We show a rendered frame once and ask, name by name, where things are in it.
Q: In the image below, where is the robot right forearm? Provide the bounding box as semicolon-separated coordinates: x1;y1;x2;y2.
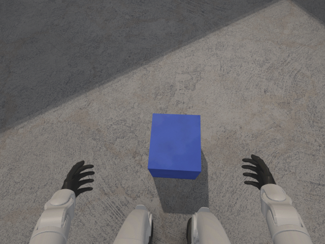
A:
260;184;313;244

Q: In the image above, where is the carton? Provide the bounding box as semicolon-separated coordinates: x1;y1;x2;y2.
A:
148;113;201;179

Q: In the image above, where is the left robot thigh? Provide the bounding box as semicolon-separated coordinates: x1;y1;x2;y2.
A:
113;209;152;244

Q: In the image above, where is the robot left shin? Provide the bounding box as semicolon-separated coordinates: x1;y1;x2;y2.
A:
136;205;149;244

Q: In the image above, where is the robot right hand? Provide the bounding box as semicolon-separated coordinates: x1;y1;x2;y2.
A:
242;155;276;190

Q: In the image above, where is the robot left hand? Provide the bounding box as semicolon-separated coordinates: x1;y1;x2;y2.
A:
61;161;95;197

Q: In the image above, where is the robot left forearm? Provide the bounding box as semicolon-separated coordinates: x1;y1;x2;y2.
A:
29;189;76;244

